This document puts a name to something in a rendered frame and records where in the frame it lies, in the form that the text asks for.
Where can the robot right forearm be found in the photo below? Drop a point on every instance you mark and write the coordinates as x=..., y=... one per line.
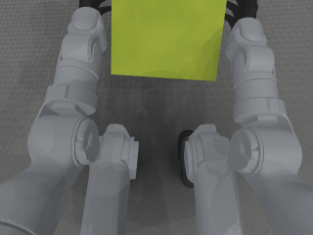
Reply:
x=254, y=78

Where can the right robot upper arm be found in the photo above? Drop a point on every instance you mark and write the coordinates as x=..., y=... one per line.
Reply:
x=269, y=159

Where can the left robot thigh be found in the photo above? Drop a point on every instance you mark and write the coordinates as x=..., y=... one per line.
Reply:
x=106, y=201

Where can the robot left forearm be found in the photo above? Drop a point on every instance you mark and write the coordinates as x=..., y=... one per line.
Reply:
x=73, y=92

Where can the robot right hand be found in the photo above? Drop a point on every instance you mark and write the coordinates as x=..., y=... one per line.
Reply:
x=244, y=9

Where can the left robot shin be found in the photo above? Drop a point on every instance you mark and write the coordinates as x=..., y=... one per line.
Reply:
x=115, y=128

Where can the robot left hand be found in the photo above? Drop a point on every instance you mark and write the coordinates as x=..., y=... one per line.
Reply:
x=95, y=5

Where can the carton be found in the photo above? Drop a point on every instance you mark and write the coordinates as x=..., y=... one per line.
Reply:
x=178, y=39

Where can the left robot upper arm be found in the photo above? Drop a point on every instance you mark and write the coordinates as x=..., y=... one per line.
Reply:
x=33, y=202

